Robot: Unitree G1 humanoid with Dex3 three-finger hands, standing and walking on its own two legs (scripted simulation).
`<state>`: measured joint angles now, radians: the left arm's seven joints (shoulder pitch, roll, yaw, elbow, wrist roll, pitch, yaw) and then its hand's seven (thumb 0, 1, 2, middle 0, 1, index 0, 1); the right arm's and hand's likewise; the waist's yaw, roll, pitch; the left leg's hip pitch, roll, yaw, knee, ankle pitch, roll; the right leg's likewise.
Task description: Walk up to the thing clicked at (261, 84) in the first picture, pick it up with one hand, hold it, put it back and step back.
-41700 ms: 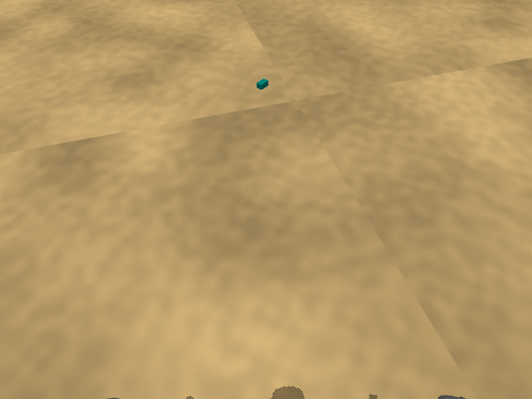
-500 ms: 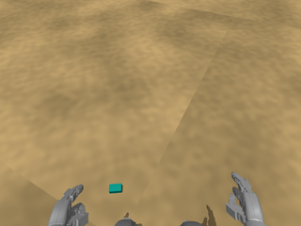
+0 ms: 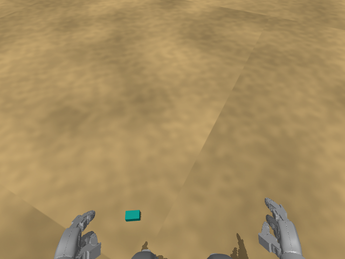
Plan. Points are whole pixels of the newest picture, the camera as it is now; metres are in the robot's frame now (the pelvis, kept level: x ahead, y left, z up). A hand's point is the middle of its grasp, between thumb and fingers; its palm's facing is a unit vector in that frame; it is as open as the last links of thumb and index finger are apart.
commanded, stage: home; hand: left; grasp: from above
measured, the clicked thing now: (132, 215) +0.42 +0.23 -0.69
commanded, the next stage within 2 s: stand in 0.52 s
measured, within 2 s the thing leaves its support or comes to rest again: neither
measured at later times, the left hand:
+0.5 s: hand (99, 246) +0.16 +0.18 -0.04, palm faces +0.05 -0.98 -0.21, open 7.4 cm
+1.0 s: hand out of the picture +0.08 +0.24 -0.11, palm faces +0.05 -0.94 -0.34, open 7.4 cm
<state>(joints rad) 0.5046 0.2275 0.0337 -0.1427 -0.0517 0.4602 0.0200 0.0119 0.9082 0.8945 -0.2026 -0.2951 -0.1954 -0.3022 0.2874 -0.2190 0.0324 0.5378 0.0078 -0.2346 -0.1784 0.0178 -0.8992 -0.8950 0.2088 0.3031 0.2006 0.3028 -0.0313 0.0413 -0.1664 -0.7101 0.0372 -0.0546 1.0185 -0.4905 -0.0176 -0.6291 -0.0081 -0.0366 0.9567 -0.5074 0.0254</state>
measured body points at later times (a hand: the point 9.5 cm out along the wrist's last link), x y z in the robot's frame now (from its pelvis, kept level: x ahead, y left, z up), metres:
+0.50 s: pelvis +0.00 +0.00 +0.00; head +0.02 +0.00 +0.45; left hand +0.16 +0.23 -0.03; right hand +0.17 -0.25 -0.06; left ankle +0.01 +0.13 -0.68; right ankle -0.02 -0.14 -0.68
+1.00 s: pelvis -0.01 +0.00 +0.04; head +0.00 +0.01 +0.49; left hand +0.07 +0.29 -0.08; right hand +0.09 -0.28 -0.08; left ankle +0.01 +0.13 -0.68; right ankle -0.02 -0.14 -0.68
